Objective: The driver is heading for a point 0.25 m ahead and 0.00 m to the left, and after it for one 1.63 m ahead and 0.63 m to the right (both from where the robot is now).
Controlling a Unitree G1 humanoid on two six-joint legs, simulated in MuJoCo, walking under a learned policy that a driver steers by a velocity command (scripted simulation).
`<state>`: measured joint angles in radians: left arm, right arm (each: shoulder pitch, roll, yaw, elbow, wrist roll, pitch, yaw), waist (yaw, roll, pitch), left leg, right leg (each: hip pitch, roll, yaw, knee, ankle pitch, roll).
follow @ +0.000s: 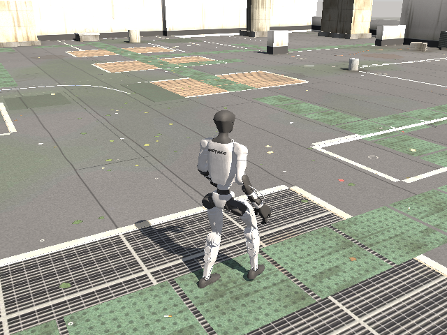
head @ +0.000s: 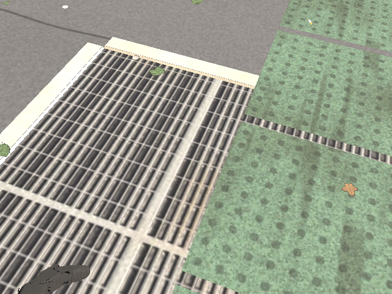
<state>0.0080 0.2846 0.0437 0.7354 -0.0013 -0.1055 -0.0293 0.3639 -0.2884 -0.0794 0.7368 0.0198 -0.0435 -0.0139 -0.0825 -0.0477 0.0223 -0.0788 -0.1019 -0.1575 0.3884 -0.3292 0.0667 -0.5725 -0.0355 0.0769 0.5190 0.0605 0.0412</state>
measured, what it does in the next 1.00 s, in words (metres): walks ahead, turning right: right foot, then left foot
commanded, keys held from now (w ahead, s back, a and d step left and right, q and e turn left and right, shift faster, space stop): w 0.02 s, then w+e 0.50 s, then e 0.36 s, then w+e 0.12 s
